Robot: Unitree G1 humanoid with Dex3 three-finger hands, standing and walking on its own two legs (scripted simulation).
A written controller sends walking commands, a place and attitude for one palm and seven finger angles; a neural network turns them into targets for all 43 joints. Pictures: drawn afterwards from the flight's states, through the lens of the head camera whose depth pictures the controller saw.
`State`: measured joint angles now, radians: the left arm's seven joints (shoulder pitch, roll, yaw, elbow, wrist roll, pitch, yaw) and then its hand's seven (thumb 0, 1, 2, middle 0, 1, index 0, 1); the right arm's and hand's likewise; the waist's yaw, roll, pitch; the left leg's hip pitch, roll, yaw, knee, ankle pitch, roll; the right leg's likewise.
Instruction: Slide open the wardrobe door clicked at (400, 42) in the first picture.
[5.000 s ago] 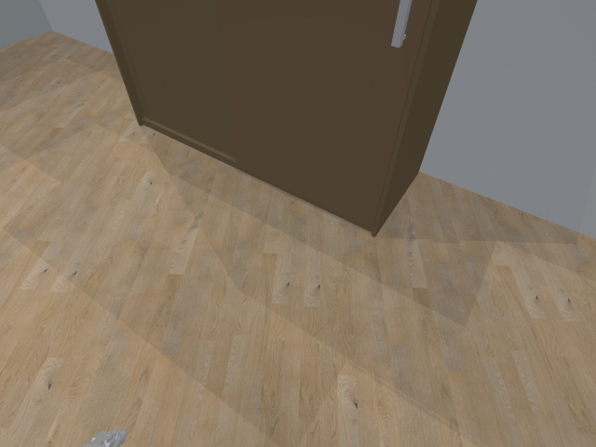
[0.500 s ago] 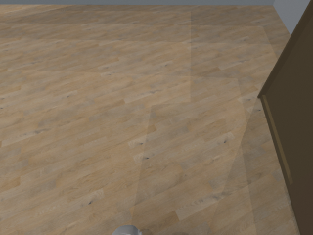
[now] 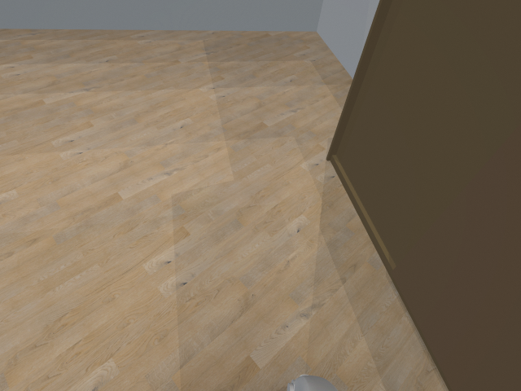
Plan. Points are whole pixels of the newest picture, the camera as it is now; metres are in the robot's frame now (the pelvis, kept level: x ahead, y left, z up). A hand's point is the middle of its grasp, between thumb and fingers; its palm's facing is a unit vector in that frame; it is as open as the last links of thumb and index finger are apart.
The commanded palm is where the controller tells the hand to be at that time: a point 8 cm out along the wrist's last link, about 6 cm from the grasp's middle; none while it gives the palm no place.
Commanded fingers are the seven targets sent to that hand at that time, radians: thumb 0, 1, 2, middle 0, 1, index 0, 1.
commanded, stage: turn to face it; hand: right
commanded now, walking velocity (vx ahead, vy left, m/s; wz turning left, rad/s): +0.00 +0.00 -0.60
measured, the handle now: out of the picture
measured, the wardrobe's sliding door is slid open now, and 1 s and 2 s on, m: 0.00 0.00 0.00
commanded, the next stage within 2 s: take the last steps up to it in 1.96 s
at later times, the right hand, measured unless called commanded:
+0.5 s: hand out of the picture -0.04 -0.30 -0.17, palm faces +0.35 +0.91 -0.23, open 7.4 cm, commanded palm none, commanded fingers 0.00 -0.90 -0.90 0.20 0.30 0.20 0.30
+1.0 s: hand out of the picture -0.01 -0.25 -0.13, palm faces +0.54 +0.80 -0.28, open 7.4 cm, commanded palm none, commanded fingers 0.00 -0.90 -0.90 0.20 0.30 0.20 0.30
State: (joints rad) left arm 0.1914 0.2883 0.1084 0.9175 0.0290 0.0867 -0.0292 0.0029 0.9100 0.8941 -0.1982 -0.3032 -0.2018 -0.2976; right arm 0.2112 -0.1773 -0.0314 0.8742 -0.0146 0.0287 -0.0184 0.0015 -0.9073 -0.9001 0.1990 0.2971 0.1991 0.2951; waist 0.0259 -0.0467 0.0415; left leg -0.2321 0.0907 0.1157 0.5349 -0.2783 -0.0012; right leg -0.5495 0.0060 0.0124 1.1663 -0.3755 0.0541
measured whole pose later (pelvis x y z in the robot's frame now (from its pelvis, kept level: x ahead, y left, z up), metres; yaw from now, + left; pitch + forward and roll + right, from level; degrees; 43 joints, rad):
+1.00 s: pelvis -0.02 -0.01 +0.00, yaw -36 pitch +0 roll +0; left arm 0.28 0.26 0.10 0.96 0.02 0.08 -0.01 0.00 0.91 0.89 -0.20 -0.30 -0.20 -0.30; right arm 0.12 -0.19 -0.03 0.84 -0.01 0.03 -0.02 0.00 -0.91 -0.90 0.20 0.30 0.20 0.30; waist 0.06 -0.06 0.05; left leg -0.23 0.02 0.03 0.52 -0.29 0.00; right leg -0.46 0.10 0.10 0.92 -0.43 0.03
